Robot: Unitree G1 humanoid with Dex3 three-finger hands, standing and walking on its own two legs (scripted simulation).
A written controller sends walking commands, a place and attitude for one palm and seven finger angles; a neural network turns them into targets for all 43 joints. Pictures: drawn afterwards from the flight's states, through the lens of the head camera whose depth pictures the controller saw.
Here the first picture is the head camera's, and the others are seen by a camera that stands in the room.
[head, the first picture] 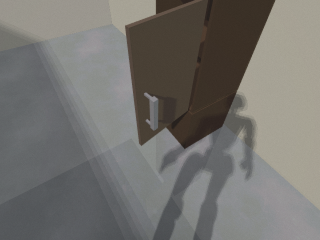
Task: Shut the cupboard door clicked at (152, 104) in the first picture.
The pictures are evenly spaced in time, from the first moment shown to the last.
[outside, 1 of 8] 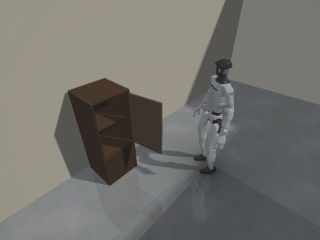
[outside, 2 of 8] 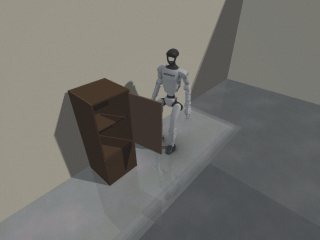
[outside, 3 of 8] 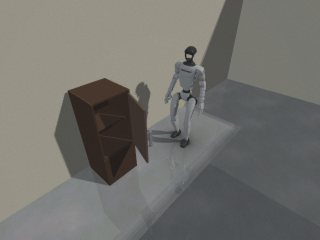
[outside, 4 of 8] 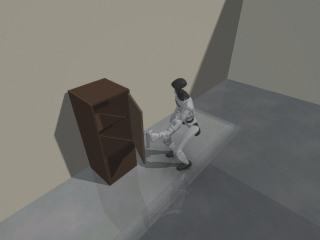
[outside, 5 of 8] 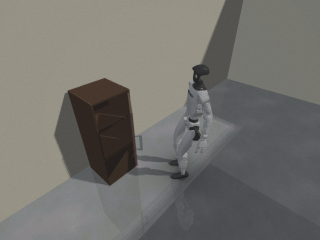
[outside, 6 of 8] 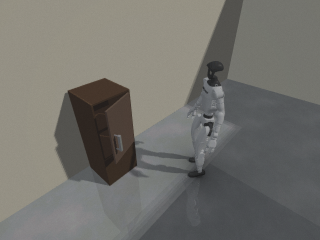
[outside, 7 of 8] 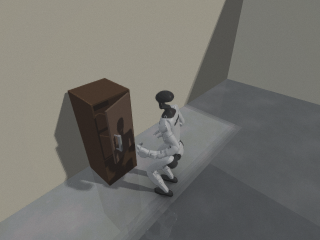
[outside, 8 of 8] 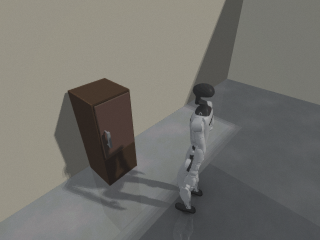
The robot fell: no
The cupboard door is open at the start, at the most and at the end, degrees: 100 100 0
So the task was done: yes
